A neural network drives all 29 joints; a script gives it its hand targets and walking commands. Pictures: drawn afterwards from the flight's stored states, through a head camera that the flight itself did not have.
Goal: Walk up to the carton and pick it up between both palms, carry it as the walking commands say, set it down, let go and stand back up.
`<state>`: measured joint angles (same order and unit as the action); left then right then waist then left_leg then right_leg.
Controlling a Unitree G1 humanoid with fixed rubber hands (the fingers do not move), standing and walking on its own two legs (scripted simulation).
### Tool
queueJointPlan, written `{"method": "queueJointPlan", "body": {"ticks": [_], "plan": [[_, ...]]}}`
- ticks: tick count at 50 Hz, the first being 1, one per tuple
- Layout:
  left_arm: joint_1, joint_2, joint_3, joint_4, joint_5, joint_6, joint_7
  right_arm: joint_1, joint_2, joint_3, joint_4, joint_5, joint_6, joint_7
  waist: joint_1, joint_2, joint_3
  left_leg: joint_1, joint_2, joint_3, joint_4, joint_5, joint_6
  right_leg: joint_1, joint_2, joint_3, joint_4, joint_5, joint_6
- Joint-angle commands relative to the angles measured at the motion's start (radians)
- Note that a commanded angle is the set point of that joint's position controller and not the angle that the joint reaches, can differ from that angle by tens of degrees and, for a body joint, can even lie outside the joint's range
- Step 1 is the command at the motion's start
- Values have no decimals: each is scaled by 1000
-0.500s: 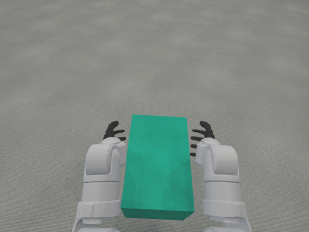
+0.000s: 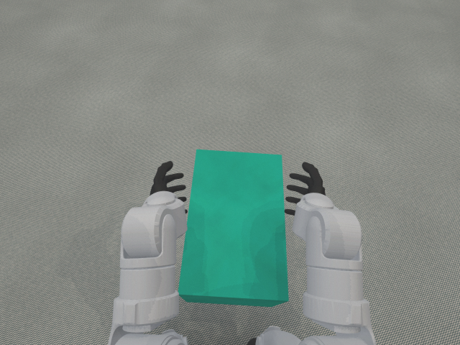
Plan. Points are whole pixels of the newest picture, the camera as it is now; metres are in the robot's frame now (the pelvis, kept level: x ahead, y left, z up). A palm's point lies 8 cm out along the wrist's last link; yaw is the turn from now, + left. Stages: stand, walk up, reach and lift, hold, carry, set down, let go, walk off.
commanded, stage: carry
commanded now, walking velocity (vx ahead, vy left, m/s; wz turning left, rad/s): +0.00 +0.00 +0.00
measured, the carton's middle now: (234, 228) +0.34 +0.00 -0.03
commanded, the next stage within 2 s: none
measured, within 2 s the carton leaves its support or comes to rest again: neither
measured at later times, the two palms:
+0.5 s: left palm (153, 225) +0.27 +0.12 +0.12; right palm (330, 223) +0.28 -0.12 +0.12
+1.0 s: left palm (147, 223) +0.28 +0.13 +0.11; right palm (319, 222) +0.29 -0.12 +0.10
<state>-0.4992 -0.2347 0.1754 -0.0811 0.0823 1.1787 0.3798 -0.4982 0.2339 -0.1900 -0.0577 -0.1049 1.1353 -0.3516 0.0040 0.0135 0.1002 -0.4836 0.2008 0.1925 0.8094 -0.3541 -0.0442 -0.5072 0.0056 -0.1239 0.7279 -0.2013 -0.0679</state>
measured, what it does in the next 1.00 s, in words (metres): steps on the spot: left foot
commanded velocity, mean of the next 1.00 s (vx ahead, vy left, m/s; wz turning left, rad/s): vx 0.00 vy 0.00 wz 0.00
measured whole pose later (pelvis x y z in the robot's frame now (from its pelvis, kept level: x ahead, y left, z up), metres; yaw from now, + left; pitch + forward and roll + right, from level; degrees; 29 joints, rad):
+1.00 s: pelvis -0.03 +0.00 +0.02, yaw +0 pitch +1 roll +0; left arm -0.43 -0.21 0.17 0.06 0.12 1.11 0.30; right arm -0.43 0.21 -0.18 0.06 -0.14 1.09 -0.24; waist 0.01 0.01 -0.06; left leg -0.29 0.05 0.09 0.64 -0.37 0.00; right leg -0.44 -0.01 -0.14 0.52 -0.10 -0.07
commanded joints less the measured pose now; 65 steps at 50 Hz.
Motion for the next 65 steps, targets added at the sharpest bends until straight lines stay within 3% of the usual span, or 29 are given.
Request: {"method": "queueJointPlan", "body": {"ticks": [1,2,4,6,9,11,12,13,15,19,23,26,27,28,32,34,36,37,40,44,48,50,51,52,57,58,60,62,65], "plan": [[-524,-1021,-572,-27,-393,-15,-466,-598,1044,666,-92,444,30,422,20,-247,-696,-51,-77,-125,214,-254,-31,517,-345,497,-291,311,-131],[-559,-1029,-583,-45,-392,-13,-463,-615,1043,660,-104,452,32,426,18,-158,-669,-47,-77,-154,260,-236,-20,468,-359,476,-300,260,-150],[-514,-1019,-562,-15,-357,-5,-453,-596,1044,656,-80,465,44,434,19,-124,-638,-45,-72,-170,217,-168,-12,432,-324,406,-316,125,-129],[-541,-1026,-545,-35,-361,-12,-450,-611,1053,659,-64,472,48,439,22,-189,-664,9,-114,-134,146,-169,-4,446,-285,364,-353,57,-97],[-516,-1000,-544,-31,-339,-20,-444,-581,1053,637,-29,469,48,440,26,-177,-679,88,-151,-124,-55,-179,8,514,-287,345,-353,102,-79],[-518,-1012,-552,-12,-337,-17,-444,-550,1066,623,5,449,51,447,11,-169,-696,295,-171,-68,-354,-44,37,456,-234,272,-367,123,-7],[-492,-1020,-562,7,-340,-14,-450,-533,1064,609,21,431,41,448,7,-122,-698,366,-166,-61,-373,-35,61,400,-195,215,-420,125,59],[-555,-1014,-596,-43,-352,-22,-452,-492,1066,588,54,407,22,455,2,9,-633,335,-119,-154,-412,-88,91,347,-144,149,-398,11,90],[-641,-1013,-636,-104,-389,-22,-460,-603,1053,604,-30,430,12,450,0,189,-590,282,11,-305,-449,-78,122,301,-88,116,-294,-11,85],[-522,-1014,-594,15,-386,3,-474,-495,1038,584,27,386,36,439,-1,4,-607,213,-45,-210,-316,-23,65,400,-143,182,-312,82,24],[-578,-1031,-525,146,-374,-5,-500,-563,1040,542,91,350,21,444,3,-49,-491,149,-73,-199,-321,-179,79,292,-151,204,-411,-179,55],[-622,-1014,-505,156,-362,-39,-501,-627,1047,541,112,356,-5,451,0,-49,-448,126,-76,-208,-361,-185,79,276,-136,164,-407,-180,79],[-570,-983,-400,341,-272,-65,-502,-603,1009,439,278,276,-33,452,3,-26,-467,135,-76,-197,-348,-174,73,283,-138,169,-402,-161,79],[-640,-1008,-478,164,-345,-69,-498,-640,1041,524,124,350,-37,456,2,-18,-465,142,-77,-189,-381,-196,74,280,-134,162,-409,-154,86],[-594,-999,-448,230,-313,-80,-489,-630,1025,502,166,333,-47,452,8,-32,-493,81,-57,-228,-373,-196,80,347,-136,164,-359,-111,66],[-635,-1014,-518,80,-371,-68,-480,-615,1059,573,69,397,-26,451,7,-16,-513,87,-70,-219,-354,-176,72,359,-145,165,-348,-106,56],[-589,-970,-426,241,-276,-107,-480,-560,1019,470,262,304,-61,460,6,-10,-509,109,-65,-216,-347,-137,64,337,-146,175,-351,-76,46],[-657,-1005,-528,35,-377,-100,-483,-626,1057,578,46,402,-60,457,5,-11,-510,109,-71,-208,-336,-130,63,344,-152,177,-355,-81,48],[-571,-979,-456,194,-302,-97,-482,-581,1025,512,181,333,-55,450,7,-35,-513,133,-76,-199,-344,-153,73,331,-147,168,-372,-99,60],[-598,-998,-552,17,-363,-95,-474,-552,1044,586,40,386,-51,444,8,8,-568,150,-68,-210,-326,-68,72,377,-161,175,-315,35,30],[-515,-975,-503,134,-305,-104,-479,-563,1007,563,73,347,-67,445,11,-16,-567,167,-54,-227,-319,3,74,376,-148,167,-286,121,30],[-565,-1004,-596,-40,-386,-87,-476,-531,1038,628,-43,400,-48,439,8,9,-587,201,-52,-220,-306,67,74,378,-152,167,-275,166,24],[-481,-957,-498,152,-276,-109,-476,-441,994,518,162,292,-70,441,4,2,-584,203,-52,-220,-308,48,74,376,-152,163,-270,173,19],[-543,-983,-573,8,-351,-100,-478,-531,1020,625,-35,373,-62,438,6,-33,-585,207,-51,-220,-302,82,70,386,-150,161,-262,191,17],[-467,-943,-511,127,-276,-129,-479,-453,969,557,96,296,-83,445,3,-6,-600,230,-47,-206,-274,200,65,375,-149,159,-234,294,7],[-560,-979,-612,-64,-367,-122,-479,-483,1010,632,-44,365,-75,444,2,11,-589,233,-48,-212,-274,221,60,379,-145,146,-225,294,3],[-447,-950,-533,87,-289,-122,-476,-451,984,586,62,321,-76,443,6,-15,-610,243,-40,-224,-266,223,73,382,-148,154,-220,275,5],[-508,-960,-593,-32,-338,-136,-479,-432,1002,628,4,340,-86,447,4,0,-600,229,-36,-224,-273,196,71,381,-143,151,-222,235,9],[-449,-961,-569,57,-302,-128,-477,-437,988,604,30,323,-84,446,4,17,-564,239,-45,-215,-280,239,66,365,-146,145,-212,290,6]]}}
